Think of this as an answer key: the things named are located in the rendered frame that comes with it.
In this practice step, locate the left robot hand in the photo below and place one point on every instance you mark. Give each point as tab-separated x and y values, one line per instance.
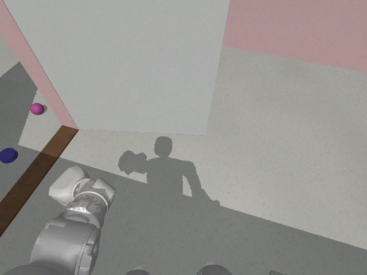
60	190

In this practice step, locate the left robot arm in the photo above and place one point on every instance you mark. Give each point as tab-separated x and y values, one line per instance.
69	243

